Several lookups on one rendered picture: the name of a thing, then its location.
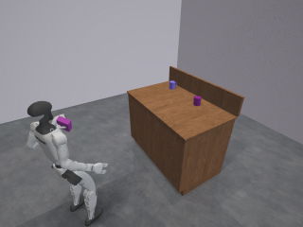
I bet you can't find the right robot upper arm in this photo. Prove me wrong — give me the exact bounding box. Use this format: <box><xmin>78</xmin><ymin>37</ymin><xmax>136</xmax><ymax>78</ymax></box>
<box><xmin>51</xmin><ymin>131</ymin><xmax>72</xmax><ymax>169</ymax></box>

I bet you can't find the robot right thigh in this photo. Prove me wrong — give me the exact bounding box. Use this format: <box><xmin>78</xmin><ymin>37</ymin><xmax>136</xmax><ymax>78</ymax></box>
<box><xmin>65</xmin><ymin>170</ymin><xmax>96</xmax><ymax>200</ymax></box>

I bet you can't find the humanoid robot torso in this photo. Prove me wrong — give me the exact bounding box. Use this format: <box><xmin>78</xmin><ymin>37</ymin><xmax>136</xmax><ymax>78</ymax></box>
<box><xmin>34</xmin><ymin>125</ymin><xmax>69</xmax><ymax>179</ymax></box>

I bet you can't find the right robot forearm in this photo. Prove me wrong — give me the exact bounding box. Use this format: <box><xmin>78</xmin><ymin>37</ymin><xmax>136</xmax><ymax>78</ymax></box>
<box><xmin>64</xmin><ymin>160</ymin><xmax>95</xmax><ymax>172</ymax></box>

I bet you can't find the robot right hand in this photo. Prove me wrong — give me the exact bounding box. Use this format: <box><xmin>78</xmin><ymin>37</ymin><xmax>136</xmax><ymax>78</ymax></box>
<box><xmin>93</xmin><ymin>163</ymin><xmax>109</xmax><ymax>174</ymax></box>

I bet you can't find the table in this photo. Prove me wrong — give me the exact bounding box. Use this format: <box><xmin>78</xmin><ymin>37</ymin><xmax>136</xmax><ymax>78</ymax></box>
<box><xmin>127</xmin><ymin>66</ymin><xmax>244</xmax><ymax>196</ymax></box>

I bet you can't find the robot left hand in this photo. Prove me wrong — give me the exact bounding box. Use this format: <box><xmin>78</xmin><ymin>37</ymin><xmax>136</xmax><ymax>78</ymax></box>
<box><xmin>51</xmin><ymin>114</ymin><xmax>66</xmax><ymax>130</ymax></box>

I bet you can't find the left robot upper arm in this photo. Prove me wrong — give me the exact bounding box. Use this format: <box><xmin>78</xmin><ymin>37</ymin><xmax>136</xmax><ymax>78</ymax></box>
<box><xmin>26</xmin><ymin>121</ymin><xmax>40</xmax><ymax>150</ymax></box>

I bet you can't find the sponge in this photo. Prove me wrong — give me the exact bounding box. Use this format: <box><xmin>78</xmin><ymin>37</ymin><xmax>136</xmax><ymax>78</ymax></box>
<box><xmin>56</xmin><ymin>116</ymin><xmax>72</xmax><ymax>131</ymax></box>

